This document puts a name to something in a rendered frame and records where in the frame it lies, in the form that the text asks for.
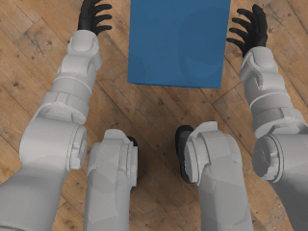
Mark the robot thigh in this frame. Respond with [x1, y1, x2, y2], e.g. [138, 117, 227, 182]
[83, 138, 138, 231]
[185, 130, 254, 231]

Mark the robot left upper arm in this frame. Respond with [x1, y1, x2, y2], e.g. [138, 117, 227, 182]
[0, 116, 88, 231]

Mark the right robot forearm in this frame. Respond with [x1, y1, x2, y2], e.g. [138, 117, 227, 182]
[239, 46, 308, 139]

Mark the robot left thigh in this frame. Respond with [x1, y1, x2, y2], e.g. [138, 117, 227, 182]
[83, 138, 138, 231]

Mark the robot left hand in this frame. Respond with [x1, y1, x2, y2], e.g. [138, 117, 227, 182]
[77, 0, 113, 36]

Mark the robot right hand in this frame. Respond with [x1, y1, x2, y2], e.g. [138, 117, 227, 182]
[226, 4, 269, 58]

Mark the robot right upper arm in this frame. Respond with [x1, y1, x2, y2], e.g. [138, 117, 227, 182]
[251, 134, 308, 231]

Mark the carton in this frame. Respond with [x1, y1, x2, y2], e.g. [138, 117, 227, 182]
[127, 0, 231, 89]

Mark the left robot forearm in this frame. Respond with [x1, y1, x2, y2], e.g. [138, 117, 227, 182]
[18, 30, 102, 163]

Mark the robot right thigh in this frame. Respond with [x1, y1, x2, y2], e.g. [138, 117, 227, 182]
[185, 130, 254, 231]

